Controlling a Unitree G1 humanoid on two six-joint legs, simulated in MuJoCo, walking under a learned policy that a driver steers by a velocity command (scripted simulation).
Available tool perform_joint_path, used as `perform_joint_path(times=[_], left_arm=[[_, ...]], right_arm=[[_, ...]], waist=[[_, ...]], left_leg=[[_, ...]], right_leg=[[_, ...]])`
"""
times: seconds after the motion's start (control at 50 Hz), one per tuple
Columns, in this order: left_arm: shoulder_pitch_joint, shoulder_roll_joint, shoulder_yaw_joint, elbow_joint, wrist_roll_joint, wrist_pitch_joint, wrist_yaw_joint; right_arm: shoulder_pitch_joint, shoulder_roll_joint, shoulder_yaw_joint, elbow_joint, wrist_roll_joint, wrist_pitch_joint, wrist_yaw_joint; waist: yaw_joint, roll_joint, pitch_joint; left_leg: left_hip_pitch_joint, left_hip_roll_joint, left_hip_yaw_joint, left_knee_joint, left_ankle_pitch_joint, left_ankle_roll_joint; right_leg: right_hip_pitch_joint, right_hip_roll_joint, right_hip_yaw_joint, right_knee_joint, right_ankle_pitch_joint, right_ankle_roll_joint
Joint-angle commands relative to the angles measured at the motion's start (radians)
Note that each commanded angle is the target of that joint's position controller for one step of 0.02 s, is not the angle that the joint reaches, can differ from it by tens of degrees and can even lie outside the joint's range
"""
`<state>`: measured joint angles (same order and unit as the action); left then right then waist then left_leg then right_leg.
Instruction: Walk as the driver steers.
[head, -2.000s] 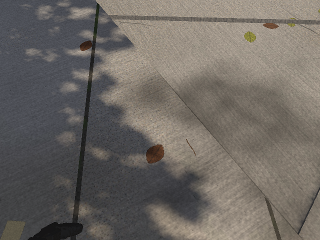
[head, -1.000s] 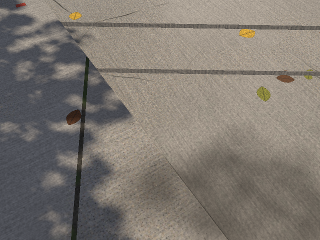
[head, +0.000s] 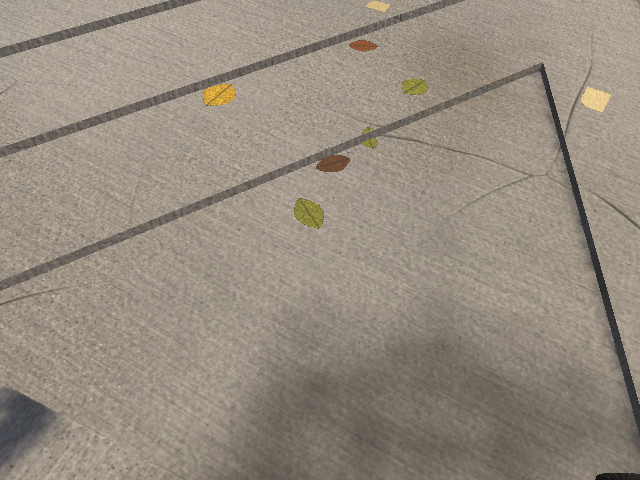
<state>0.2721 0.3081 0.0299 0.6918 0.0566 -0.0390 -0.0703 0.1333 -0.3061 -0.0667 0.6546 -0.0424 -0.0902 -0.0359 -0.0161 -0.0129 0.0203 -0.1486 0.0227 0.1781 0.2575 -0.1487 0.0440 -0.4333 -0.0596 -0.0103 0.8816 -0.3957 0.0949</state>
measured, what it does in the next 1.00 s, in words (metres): steps on the spot, turning right: right foot, then left foot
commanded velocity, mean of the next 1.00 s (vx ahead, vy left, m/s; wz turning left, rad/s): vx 0.00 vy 0.00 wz -0.59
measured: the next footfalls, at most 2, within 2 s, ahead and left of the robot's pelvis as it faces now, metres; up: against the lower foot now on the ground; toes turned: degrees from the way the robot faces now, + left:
right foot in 0.20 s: +0.04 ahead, -0.16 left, +0.00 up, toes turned -9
left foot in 0.80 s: +0.13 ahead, +0.04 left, +0.00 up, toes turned -29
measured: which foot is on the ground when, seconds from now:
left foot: down 0.00-0.20, up 0.22-0.78, down 0.80-1.00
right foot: up 0.00-0.18, down 0.20-0.80, up 0.82-1.00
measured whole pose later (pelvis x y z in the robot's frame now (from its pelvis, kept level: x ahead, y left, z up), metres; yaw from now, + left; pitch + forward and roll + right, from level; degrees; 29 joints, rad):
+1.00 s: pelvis +0.06 -0.02 +0.00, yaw -35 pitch +3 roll +0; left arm 0.27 0.34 0.04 0.67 0.06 -0.05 -0.04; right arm 0.19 -0.28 -0.02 0.61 -0.03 -0.10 -0.01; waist -0.01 0.00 0.00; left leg -0.16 -0.01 0.10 0.30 -0.18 0.06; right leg -0.56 0.02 0.07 1.22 -0.40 0.11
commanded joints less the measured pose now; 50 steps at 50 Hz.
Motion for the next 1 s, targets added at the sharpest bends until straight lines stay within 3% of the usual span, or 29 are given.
perform_joint_path(times=[0.02,0.1,0.14,0.18,0.2,0.22,0.24,0.26,0.28,0.3,0.32,0.34,0.4,0.46,0.52,0.6,0.66,0.7,0.74,0.78,0.8,0.82,0.84,0.86,0.88,0.9,0.92,0.96,1.0], left_arm=[[0.006,0.066,0.01,-0.066,0.007,0.001,-0.005],[0.013,0.087,0.026,-0.053,0.0,-0.004,-0.008],[0.014,0.087,0.035,-0.051,-0.016,-0.014,-0.017],[0.019,0.1,0.053,-0.058,-0.039,-0.039,-0.025],[0.041,0.127,0.07,-0.062,-0.045,-0.053,-0.024],[0.082,0.261,0.105,-0.081,-0.056,-0.071,0.002],[0.132,0.302,0.119,-0.098,-0.038,-0.093,0.011],[0.137,0.256,0.121,-0.066,-0.006,-0.116,0.028],[0.131,0.217,0.115,-0.058,-0.011,-0.119,0.03],[0.103,0.184,0.099,-0.07,-0.03,-0.111,0.029],[0.074,0.165,0.091,-0.078,-0.045,-0.101,0.028],[0.036,0.162,0.085,-0.101,-0.044,-0.088,0.029],[0.0,0.169,0.082,-0.146,-0.025,-0.078,0.031],[0.021,0.177,0.083,-0.158,-0.022,-0.09,0.022],[0.029,0.183,0.085,-0.169,-0.027,-0.095,0.009],[0.042,0.194,0.087,-0.183,-0.024,-0.085,0.002],[0.045,0.182,0.077,-0.179,-0.024,-0.073,0.005],[0.022,0.184,0.074,-0.175,-0.022,-0.062,0.006],[-0.034,0.192,0.068,-0.171,-0.021,-0.045,0.001],[-0.027,0.165,0.048,-0.139,-0.019,-0.032,-0.009],[0.014,0.129,0.032,-0.119,-0.018,-0.031,-0.008],[0.084,0.033,0.005,-0.14,-0.015,-0.033,0.001],[0.054,0.097,0.03,-0.152,0.014,-0.049,0.016],[0.013,0.138,0.042,-0.127,0.021,-0.043,0.032],[0.025,0.161,0.052,-0.102,0.021,-0.034,0.055],[0.057,0.165,0.057,-0.075,0.019,-0.031,0.064],[0.064,0.142,0.048,-0.072,0.027,-0.031,0.058],[0.051,0.117,0.038,-0.076,0.004,-0.028,0.039],[0.01,0.101,0.03,-0.084,-0.01,-0.021,0.029]], right_arm=[[0.058,-0.202,-0.082,-0.055,-0.01,-0.012,-0.003],[0.003,-0.193,-0.089,-0.088,-0.023,-0.015,-0.008],[-0.035,-0.193,-0.089,-0.089,-0.021,-0.007,-0.012],[-0.064,-0.175,-0.075,-0.077,-0.017,0.004,-0.011],[-0.028,-0.128,-0.057,-0.057,-0.017,0.012,-0.004],[0.036,-0.026,-0.027,-0.107,-0.011,0.012,-0.008],[0.015,-0.048,-0.019,-0.131,-0.014,-0.011,-0.01],[-0.029,-0.078,-0.02,-0.107,-0.013,-0.017,-0.004],[-0.038,-0.124,-0.034,-0.088,-0.006,-0.014,-0.012],[-0.012,-0.156,-0.044,-0.072,-0.013,-0.015,-0.02],[-0.013,-0.143,-0.037,-0.07,-0.015,-0.012,-0.022],[0.002,-0.126,-0.026,-0.068,-0.017,-0.008,-0.02],[0.049,-0.123,-0.016,-0.033,-0.004,0.007,0.0],[0.052,-0.115,0.0,-0.013,-0.003,0.03,0.009],[0.034,-0.106,0.019,-0.004,-0.004,0.046,0.003],[0.014,-0.102,0.038,-0.008,-0.003,0.037,-0.001],[0.02,-0.099,0.046,-0.01,-0.001,0.023,-0.002],[0.037,-0.096,0.05,-0.008,0.003,0.016,0.002],[0.079,-0.095,0.049,-0.003,0.02,0.011,0.013],[0.097,-0.113,0.039,-0.014,0.041,0.004,0.026],[0.135,-0.152,0.023,-0.025,0.044,-0.007,0.026],[0.189,-0.252,-0.007,-0.044,0.04,-0.023,0.015],[0.171,-0.276,-0.02,-0.058,-0.003,-0.028,0.018],[0.133,-0.226,-0.016,-0.062,-0.001,-0.027,0.018],[0.033,-0.143,0.006,-0.088,0.019,-0.029,0.03],[-0.039,-0.091,0.021,-0.125,0.03,-0.026,0.033],[-0.065,-0.095,0.02,-0.144,0.027,-0.024,0.031],[-0.067,-0.124,0.003,-0.161,0.008,-0.027,0.022],[-0.007,-0.126,-0.005,-0.144,0.007,-0.021,0.021]], waist=[[-0.04,0.117,-0.062],[-0.021,0.117,-0.071],[0.004,0.116,-0.069],[0.03,0.102,-0.085],[0.04,0.048,-0.115],[-0.001,-0.19,-0.215],[0.042,-0.153,-0.221],[0.07,-0.1,-0.111],[0.069,-0.113,-0.095],[0.045,-0.108,-0.107],[0.019,-0.101,-0.088],[-0.008,-0.092,-0.078],[-0.019,-0.086,-0.092],[-0.001,-0.079,-0.085],[0.028,-0.083,-0.084],[0.069,-0.091,-0.107],[0.081,-0.099,-0.127],[0.071,-0.093,-0.127],[0.028,-0.078,-0.115],[0.002,-0.08,-0.108],[-0.008,-0.03,-0.134],[0.017,0.202,-0.235],[-0.001,0.118,-0.151],[-0.001,0.052,-0.111],[0.039,0.068,-0.079],[0.062,0.102,-0.076],[0.071,0.121,-0.072],[0.053,0.085,-0.081],[0.015,0.076,-0.068]], left_leg=[[0.182,0.34,-0.162,-0.059,0.379,0.241],[0.186,0.354,-0.143,-0.062,0.252,0.204],[0.165,0.346,-0.11,-0.026,0.173,0.164],[0.094,0.31,-0.078,0.051,0.039,0.101],[0.04,0.265,-0.041,0.125,-0.047,0.047],[-0.106,0.1,0.106,0.383,-0.316,-0.077],[-0.324,0.002,-0.062,0.519,-0.559,-0.112],[-0.448,0.019,-0.178,0.606,-0.529,-0.107],[-0.481,0.031,-0.19,0.716,-0.494,-0.11],[-0.465,0.035,-0.203,0.778,-0.472,-0.112],[-0.423,0.044,-0.22,0.813,-0.441,-0.108],[-0.38,0.044,-0.228,0.813,-0.384,-0.111],[-0.352,0.017,-0.225,0.801,-0.233,-0.129],[-0.375,0.021,-0.228,0.705,-0.186,-0.155],[-0.373,0.025,-0.232,0.6,-0.202,-0.164],[-0.378,-0.004,-0.222,0.509,-0.24,-0.156],[-0.38,-0.015,-0.229,0.471,-0.258,-0.144],[-0.323,-0.032,-0.219,0.406,-0.234,-0.128],[-0.181,-0.064,-0.185,0.258,-0.117,-0.095],[-0.008,-0.039,-0.192,0.133,0.09,-0.022],[0.12,0.061,-0.255,0.121,0.296,0.076],[0.334,0.344,-0.542,0.085,0.694,0.365],[0.272,0.468,-0.647,0.021,0.659,0.458],[0.188,0.419,-0.559,-0.014,0.508,0.377],[0.105,0.33,-0.439,-0.023,0.409,0.284],[0.042,0.287,-0.36,-0.03,0.422,0.244],[-0.011,0.262,-0.299,-0.033,0.487,0.242],[-0.02,0.22,-0.219,-0.034,0.499,0.24],[0.062,0.209,-0.189,-0.029,0.454,0.242]], right_leg=[[-0.054,-0.037,-0.004,-0.143,0.024,-0.038],[0.001,-0.018,-0.015,-0.238,0.068,-0.082],[0.061,-0.002,-0.022,-0.343,0.145,-0.114],[0.189,0.052,-0.045,-0.487,0.339,-0.177],[0.297,0.035,-0.015,-0.541,0.49,-0.23],[0.491,-0.197,0.282,-0.542,0.981,-0.435],[0.594,-0.307,0.509,-0.563,0.893,-0.563],[0.562,-0.281,0.449,-0.577,0.78,-0.501],[0.546,-0.234,0.369,-0.566,0.782,-0.448],[0.502,-0.225,0.335,-0.56,0.834,-0.426],[0.415,-0.211,0.305,-0.575,0.843,-0.402],[0.338,-0.193,0.291,-0.606,0.802,-0.387],[0.288,-0.162,0.29,-0.627,0.728,-0.392],[0.309,-0.145,0.323,-0.615,0.624,-0.385],[0.324,-0.148,0.388,-0.585,0.532,-0.388],[0.356,-0.145,0.483,-0.535,0.536,-0.402],[0.377,-0.145,0.542,-0.503,0.571,-0.4],[0.339,-0.13,0.559,-0.488,0.568,-0.391],[0.242,-0.094,0.555,-0.472,0.539,-0.377],[0.128,-0.054,0.561,-0.46,0.436,-0.326],[0.046,-0.004,0.524,-0.401,0.264,-0.255],[-0.127,0.166,0.321,-0.168,-0.123,-0.111],[-0.259,0.168,0.217,0.042,-0.285,-0.028],[-0.247,0.105,0.171,0.188,-0.23,-0.007],[-0.225,0.087,0.14,0.283,-0.168,0.013],[-0.183,0.083,0.13,0.33,-0.107,0.027],[-0.136,0.08,0.099,0.403,-0.059,0.028],[-0.102,0.075,0.055,0.446,0.013,0.024],[-0.138,0.051,0.06,0.353,0.051,0.032]])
